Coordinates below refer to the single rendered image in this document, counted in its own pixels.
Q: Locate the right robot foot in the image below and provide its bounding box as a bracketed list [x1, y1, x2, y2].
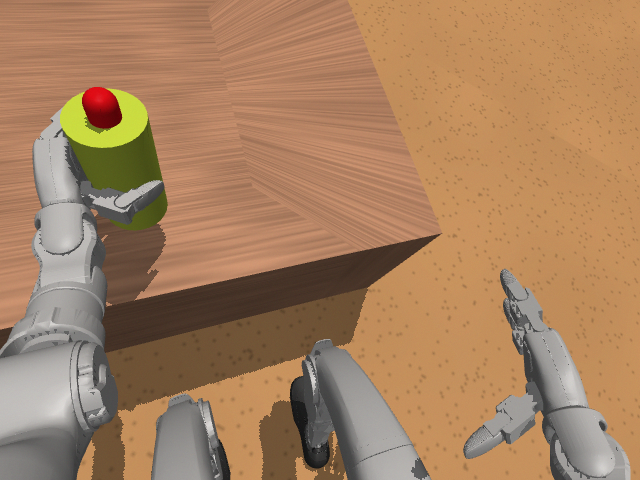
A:
[290, 376, 330, 468]

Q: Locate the left robot hand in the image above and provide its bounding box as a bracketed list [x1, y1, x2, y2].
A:
[32, 106, 164, 225]

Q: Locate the right robot arm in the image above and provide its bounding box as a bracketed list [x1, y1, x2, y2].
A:
[542, 406, 631, 480]

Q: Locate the left robot arm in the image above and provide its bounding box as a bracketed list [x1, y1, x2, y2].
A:
[0, 202, 118, 480]

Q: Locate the bottle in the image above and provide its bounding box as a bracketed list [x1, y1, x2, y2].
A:
[60, 87, 168, 231]

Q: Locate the right robot hand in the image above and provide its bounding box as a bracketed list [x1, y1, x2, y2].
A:
[463, 269, 589, 459]

